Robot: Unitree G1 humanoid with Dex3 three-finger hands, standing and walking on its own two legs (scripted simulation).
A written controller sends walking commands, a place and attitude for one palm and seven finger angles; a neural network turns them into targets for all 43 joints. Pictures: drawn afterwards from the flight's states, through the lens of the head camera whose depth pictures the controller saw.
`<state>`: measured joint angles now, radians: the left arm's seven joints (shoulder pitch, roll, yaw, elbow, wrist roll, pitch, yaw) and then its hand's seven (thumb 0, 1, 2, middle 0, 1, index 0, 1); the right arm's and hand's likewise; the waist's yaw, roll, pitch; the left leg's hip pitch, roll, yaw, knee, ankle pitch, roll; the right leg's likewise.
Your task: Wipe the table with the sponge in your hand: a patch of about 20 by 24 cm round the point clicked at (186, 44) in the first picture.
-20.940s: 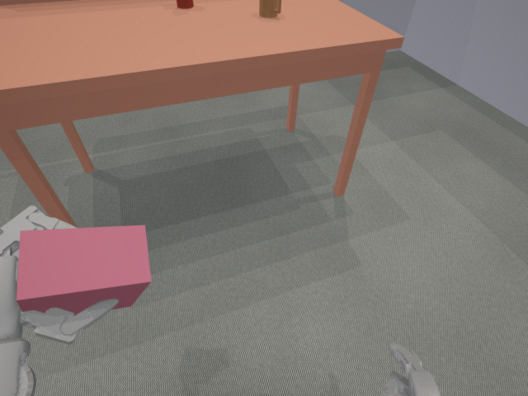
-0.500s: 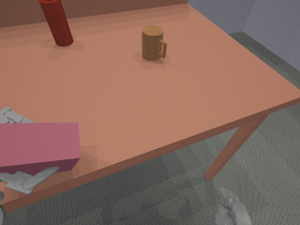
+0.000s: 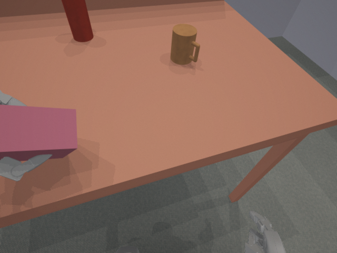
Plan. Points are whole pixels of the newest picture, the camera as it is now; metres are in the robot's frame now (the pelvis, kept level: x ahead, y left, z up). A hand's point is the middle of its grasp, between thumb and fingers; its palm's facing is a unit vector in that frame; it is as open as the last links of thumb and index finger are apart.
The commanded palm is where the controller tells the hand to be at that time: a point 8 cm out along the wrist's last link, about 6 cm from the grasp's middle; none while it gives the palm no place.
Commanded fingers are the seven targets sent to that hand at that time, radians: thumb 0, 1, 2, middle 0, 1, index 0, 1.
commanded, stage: come to a stop and stand still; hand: left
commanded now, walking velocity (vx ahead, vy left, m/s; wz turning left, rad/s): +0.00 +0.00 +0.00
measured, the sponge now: (44, 136) +0.25 +0.26 +0.17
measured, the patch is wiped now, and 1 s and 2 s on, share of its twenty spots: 0.00 0.00 0.00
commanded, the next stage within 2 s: look again from close up in 0.78 s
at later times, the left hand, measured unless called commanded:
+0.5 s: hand (4, 152) +0.21 +0.31 +0.17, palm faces +0.38 -0.87 -0.32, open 10.1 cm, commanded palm +0.15 +0.34 +0.18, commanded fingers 0.00 0.10 1.30 -1.20 -1.60 -1.20 -1.60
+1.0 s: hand (1, 152) +0.21 +0.31 +0.17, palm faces +0.39 -0.85 -0.35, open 10.1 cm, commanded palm +0.16 +0.34 +0.18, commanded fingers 0.00 0.10 1.30 -1.20 -1.60 -1.20 -1.60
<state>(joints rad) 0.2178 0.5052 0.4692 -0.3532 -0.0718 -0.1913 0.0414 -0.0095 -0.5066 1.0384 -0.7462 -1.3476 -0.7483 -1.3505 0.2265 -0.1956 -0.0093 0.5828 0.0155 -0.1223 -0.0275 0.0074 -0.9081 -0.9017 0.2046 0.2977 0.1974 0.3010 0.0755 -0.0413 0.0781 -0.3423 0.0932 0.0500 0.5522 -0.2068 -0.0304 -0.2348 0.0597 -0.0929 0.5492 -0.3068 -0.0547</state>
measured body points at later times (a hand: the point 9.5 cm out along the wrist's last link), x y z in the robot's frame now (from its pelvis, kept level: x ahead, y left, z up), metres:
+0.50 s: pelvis -0.02 +0.07 +0.01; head +0.00 +0.09 +0.46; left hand +0.19 +0.35 +0.18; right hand +0.15 -0.15 -0.06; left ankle +0.02 +0.14 -0.73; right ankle -0.02 -0.07 -0.73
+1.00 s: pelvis -0.01 +0.07 +0.01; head +0.01 +0.08 +0.46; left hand +0.19 +0.36 +0.19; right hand +0.17 -0.16 -0.06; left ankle +0.02 +0.14 -0.73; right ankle -0.02 -0.07 -0.73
